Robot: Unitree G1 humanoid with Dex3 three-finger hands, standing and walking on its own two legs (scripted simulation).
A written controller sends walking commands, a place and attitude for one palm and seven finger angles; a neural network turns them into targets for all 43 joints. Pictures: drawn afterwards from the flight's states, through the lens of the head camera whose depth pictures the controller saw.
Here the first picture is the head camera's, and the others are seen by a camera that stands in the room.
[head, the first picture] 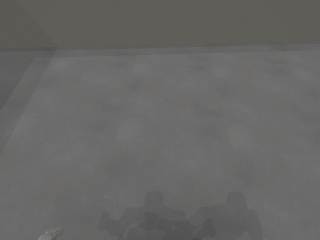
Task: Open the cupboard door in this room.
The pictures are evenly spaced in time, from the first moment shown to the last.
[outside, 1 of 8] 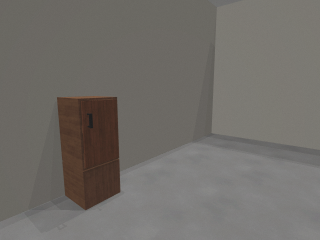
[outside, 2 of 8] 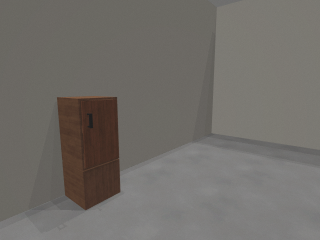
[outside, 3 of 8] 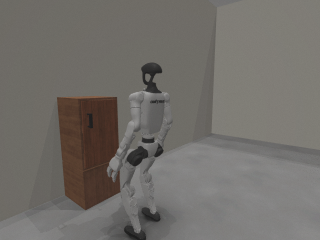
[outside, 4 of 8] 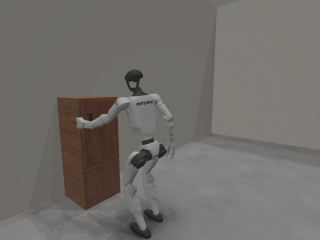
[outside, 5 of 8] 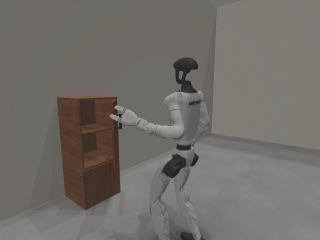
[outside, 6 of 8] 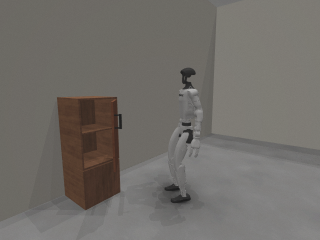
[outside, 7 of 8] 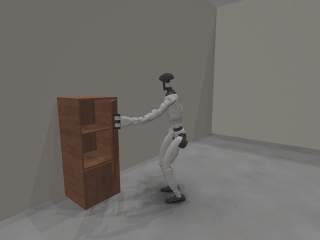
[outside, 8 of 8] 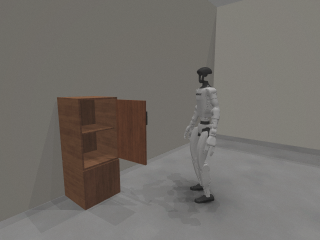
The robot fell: no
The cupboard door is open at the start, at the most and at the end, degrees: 0 96 95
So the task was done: yes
